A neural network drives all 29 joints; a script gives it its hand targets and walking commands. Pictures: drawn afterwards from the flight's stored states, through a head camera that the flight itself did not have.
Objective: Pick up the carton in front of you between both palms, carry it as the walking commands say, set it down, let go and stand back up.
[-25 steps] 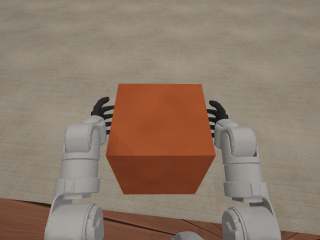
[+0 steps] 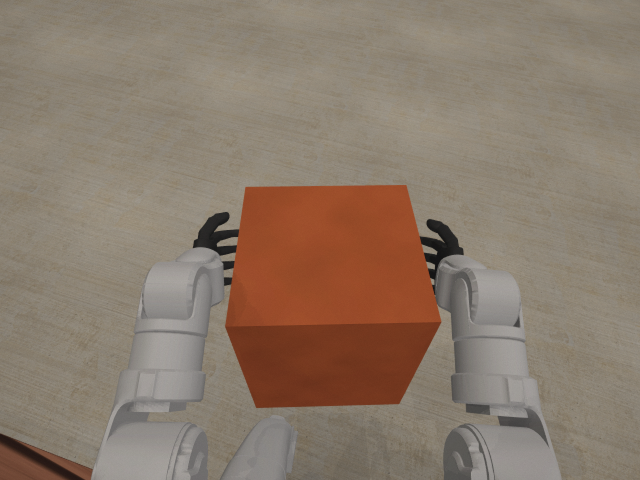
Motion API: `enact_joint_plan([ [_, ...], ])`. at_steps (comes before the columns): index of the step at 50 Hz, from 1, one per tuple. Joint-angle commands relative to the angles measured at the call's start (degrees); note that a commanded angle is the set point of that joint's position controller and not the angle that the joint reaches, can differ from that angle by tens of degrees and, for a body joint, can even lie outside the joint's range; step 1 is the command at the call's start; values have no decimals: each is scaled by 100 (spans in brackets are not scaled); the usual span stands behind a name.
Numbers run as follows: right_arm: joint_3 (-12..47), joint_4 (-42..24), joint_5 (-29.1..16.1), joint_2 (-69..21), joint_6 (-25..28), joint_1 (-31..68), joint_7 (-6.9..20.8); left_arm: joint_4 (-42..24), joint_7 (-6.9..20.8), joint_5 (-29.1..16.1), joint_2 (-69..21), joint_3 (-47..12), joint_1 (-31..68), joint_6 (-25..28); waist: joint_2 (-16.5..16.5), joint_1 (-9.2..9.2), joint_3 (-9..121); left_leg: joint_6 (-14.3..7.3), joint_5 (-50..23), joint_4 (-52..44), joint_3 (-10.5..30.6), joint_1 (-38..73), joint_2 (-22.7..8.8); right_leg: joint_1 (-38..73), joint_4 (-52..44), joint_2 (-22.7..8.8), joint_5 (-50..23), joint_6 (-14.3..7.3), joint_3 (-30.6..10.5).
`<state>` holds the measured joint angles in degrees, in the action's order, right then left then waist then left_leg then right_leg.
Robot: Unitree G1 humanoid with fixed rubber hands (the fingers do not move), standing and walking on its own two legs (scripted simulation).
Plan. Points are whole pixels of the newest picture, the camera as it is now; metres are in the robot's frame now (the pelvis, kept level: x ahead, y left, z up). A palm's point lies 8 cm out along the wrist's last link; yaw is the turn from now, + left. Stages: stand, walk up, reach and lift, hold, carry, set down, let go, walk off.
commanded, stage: carry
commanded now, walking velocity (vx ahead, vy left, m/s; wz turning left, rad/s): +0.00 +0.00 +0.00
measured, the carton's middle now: (327, 302) +0.33 +0.04 +0.00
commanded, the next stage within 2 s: none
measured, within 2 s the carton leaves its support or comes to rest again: neither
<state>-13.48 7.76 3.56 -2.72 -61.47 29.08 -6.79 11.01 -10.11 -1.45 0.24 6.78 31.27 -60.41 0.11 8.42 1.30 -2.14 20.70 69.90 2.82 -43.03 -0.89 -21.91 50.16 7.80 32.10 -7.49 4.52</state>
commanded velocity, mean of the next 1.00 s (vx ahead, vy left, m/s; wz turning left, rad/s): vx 0.05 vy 0.00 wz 0.00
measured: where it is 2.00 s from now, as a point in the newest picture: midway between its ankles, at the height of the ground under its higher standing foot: (329, 317)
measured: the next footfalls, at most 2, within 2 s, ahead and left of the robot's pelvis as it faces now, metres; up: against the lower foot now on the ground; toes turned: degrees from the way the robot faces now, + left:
left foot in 0.18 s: +0.39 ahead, +0.12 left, -0.14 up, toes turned +2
right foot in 0.50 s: +0.44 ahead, -0.08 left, -0.14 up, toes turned +0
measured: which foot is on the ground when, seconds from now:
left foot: up 0.00-0.16, down 0.18-1.00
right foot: down 0.00-0.18, up 0.20-0.48, down 0.50-1.00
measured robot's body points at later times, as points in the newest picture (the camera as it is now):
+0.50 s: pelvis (329, 348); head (387, 37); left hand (290, 165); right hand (436, 192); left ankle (293, 440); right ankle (351, 419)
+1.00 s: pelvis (337, 304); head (385, 42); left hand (278, 115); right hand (427, 134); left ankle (285, 424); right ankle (351, 419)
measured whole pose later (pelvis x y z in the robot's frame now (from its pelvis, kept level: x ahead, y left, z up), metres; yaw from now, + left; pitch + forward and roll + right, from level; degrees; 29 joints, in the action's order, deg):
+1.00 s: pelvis +0.39 +0.02 -0.11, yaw +1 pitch +3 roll +0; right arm -10.1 12.4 3.7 -0.7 -67.0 33.2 -7.3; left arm 16.0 -7.5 1.8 0.7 9.6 35.8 -65.4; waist 0.3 1.0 8.7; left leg -1.9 22.4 36.1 -1.9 -16.7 1.3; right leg -21.1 37.4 0.3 19.3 -1.5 1.4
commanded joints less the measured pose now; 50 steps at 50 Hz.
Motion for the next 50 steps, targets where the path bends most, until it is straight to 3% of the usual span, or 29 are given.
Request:
enact_joint_plan([
  [1, 3342, -882, -1509, -5252, 387, 3907, 1104, -1170, 1727, -2950, -6997, -4111, 4579, 296, -214, -158, 2189, -117, -2374, -1307, -110, -1094, -78, 2374, -219, -1433, -3673, -561, -2539],
  [3, 3521, -1015, -1543, -5227, 422, 3716, 1058, -1178, 1703, -2922, -6925, -4083, 4371, 344, -19, -87, 2008, -10, -4144, -3416, -730, 640, 256, 1389, 36, -809, -2778, -319, -1400],
  [5, 3743, -1317, -1621, -5158, 389, 3834, 999, -1164, 1658, -2792, -6747, -4011, 3951, 380, 651, -170, 1955, -37, -4606, -4112, -970, 2239, 454, 736, 368, -662, -2788, -144, -889],
  [6, 3843, -1376, -1671, -5101, 342, 3727, 992, -1104, 1626, -2660, -6641, -3969, 3679, 365, 819, -317, 1991, -179, -5049, -4540, -813, 2606, 276, 879, 846, -691, -2821, -54, -826],
  [8, 3953, -1396, -1812, -4928, 244, 3524, 1043, -944, 1562, -2371, -6390, -3864, 3207, 326, 418, -878, 2101, -249, -5621, -5564, -990, 3897, 54, 858, 2199, -644, -3165, 224, -523],
  [9, 4006, -1322, -1854, -4819, 189, 3393, 1077, -840, 1558, -2177, -6172, -3742, 3066, 263, -302, -1024, 2191, -370, -6580, -5403, -571, 5019, -530, 14, 3349, -243, -942, 435, -257],
  [10, 3926, -1041, -1822, -4555, 170, 3421, 1088, -778, 1534, -2102, -6000, -3619, 3189, 123, -1172, -984, 2968, -1298, -10643, -2994, 1046, 7337, -2152, -1981, 5054, 33, 1732, 943, -576],
  [11, 3832, -659, -1909, -4585, 129, 2938, 1092, -560, 1491, -1989, -5846, -3472, 2834, 0, -1450, -1226, 3686, -1641, -10499, -2697, 1770, 7948, -2424, -2800, 5167, -304, 1461, 863, -938],
  [12, 3944, -723, -2037, -4833, 146, 2864, 1118, -641, 1473, -1913, -5874, -3429, 2796, -16, -1039, -1315, 3909, -1782, -8304, -3112, 2085, 7608, -2320, -2975, 4780, -545, 1135, 788, -948],
  [13, 4129, -974, -2278, -5239, 168, 3191, 1161, -868, 1458, -1861, -5946, -3412, 2969, 3, -428, -1294, 3860, -1578, -6584, -3352, 2015, 7075, -2025, -2868, 3769, -792, 510, 703, -925],
  [14, 4353, -1324, -2536, -5648, 217, 3687, 1209, -1097, 1439, -1820, -6095, -3368, 3188, 56, -233, -1313, 3848, -1559, -6567, -3332, 2015, 6735, -1886, -2773, 3450, -828, -6, 692, -976],
  [15, 4518, -1605, -2724, -5890, 265, 4125, 1237, -1312, 1425, -1738, -6166, -3386, 3279, 110, 103, -1212, 3515, -1477, -6186, -3671, 1643, 5647, -1626, -2218, 2682, -892, -382, 693, -861],
  [17, 4781, -1923, -2957, -6163, 357, 4408, 1233, -1620, 1383, -1628, -6215, -3430, 3358, 187, -186, -1201, 3334, -1468, -5851, -3954, 1344, 5005, -1467, -1495, 1140, -854, -432, 709, -614],
  [21, 4922, -1987, -2999, -6137, 466, 3979, 1299, -1882, 1312, -1359, -5982, -3572, 2825, 355, -1001, -1213, 3740, -1053, -7145, -3389, 471, 5221, -1017, -827, -338, -594, -1637, 655, -251],
  [24, 5023, -1778, -2880, -6000, 522, 3634, 1376, -1865, 1371, -1272, -5805, -3683, 2564, 438, -740, -1068, 3636, -782, -6547, -3037, 62, 4554, -819, 210, -1613, -543, -2777, 478, -134],
  [25, 5071, -1699, -2809, -5934, 534, 3524, 1381, -1847, 1413, -1275, -5761, -3733, 2561, 448, -543, -952, 3571, -571, -5528, -2816, -89, 3848, -702, 1072, -2178, -775, -3758, 327, -338],
  [26, 5082, -1673, -2741, -5836, 538, 3487, 1373, -1797, 1459, -1300, -5678, -3753, 2489, 442, -104, -880, 3535, -274, -3320, -2609, -123, 2764, -503, 2136, -1999, -1502, -6332, -15, -1095],
  [27, 5044, -1600, -2713, -5804, 472, 3429, 1359, -1691, 1485, -1325, -5583, -3773, 2473, 445, 811, -859, 3825, 59, -986, -2408, -213, 1943, -102, 3138, -1179, -2437, -9212, -738, -1866],
  [28, 4993, -1599, -2669, -5706, 429, 3505, 1339, -1618, 1510, -1406, -5597, -3804, 2429, 413, 1268, -736, 3815, 113, 657, -2200, -228, 1506, 103, 3518, -1310, -2658, -9768, -966, -2179],
  [29, 4924, -1551, -2634, -5641, 385, 3547, 1323, -1659, 1536, -1474, -5585, -3844, 2514, 371, 1286, -649, 3629, 80, 1142, -2171, -164, 1218, 141, 3591, -1474, -2632, -9424, -937, -2181],
  [30, 4840, -1472, -2578, -5586, 340, 3536, 1305, -1671, 1556, -1556, -5623, -3877, 2644, 311, 991, -630, 3430, 74, 1111, -2528, -126, 1154, 100, 3539, -1543, -2484, -8938, -741, -2080],
  [32, 4610, -1256, -2439, -5473, 256, 3361, 1256, -1693, 1586, -1743, -5645, -3934, 2920, 188, 785, -693, 3209, 146, 393, -3486, -282, 1820, 79, 2980, -1511, -2107, -8310, -300, -1561],
  [35, 4213, -1020, -2155, -5288, 70, 3133, 1191, -1620, 1616, -1953, -5663, -3912, 3332, -22, 454, -824, 3194, 128, -1347, -4076, -300, 3380, -80, 1723, -1540, -1762, -6740, 109, -1153],
  [37, 4002, -795, -2010, -5136, -44, 3235, 1178, -1457, 1644, -2026, -5725, -3864, 3538, -187, -344, -814, 3115, -81, -4214, -3402, -46, 3888, -594, 984, -1307, -1454, -5217, 282, -769],
  [38, 3905, -691, -1984, -5116, -102, 3278, 1181, -1294, 1656, -2026, -5760, -3800, 3586, -253, -432, -819, 3010, -145, -4850, -3413, 35, 3980, -730, 746, -1299, -1325, -4490, 348, -696],
  [40, 3768, -533, -1934, -5121, -185, 3486, 1187, -922, 1688, -2020, -5865, -3631, 3696, -348, -432, -813, 2828, -192, -5133, -3461, 79, 3885, -805, 651, -1333, -1238, -4038, 399, -688],
  [46, 3512, -99, -1977, -5461, -305, 4106, 1253, 47, 1781, -1924, -6303, -3038, 3857, -443, -20, -801, 2534, -68, -3445, -3580, -31, 3268, -597, 1080, -1418, -1483, -4813, 328, -837],
  [48, 3568, -227, -2124, -5657, -301, 4516, 1270, -54, 1779, -1965, -6386, -2951, 4110, -424, 24, -815, 2477, -170, -2199, -3750, 17, 3147, -529, 977, -1465, -1375, -3512, 299, -767],
  [50, 3628, -353, -2283, -5811, -317, 4880, 1249, -224, 1736, -2011, -6452, -2934, 4395, -434, -199, -834, 2190, -448, -220, -4146, 446, 2989, -649, 509, -1365, -1122, -1220, 261, -668],
])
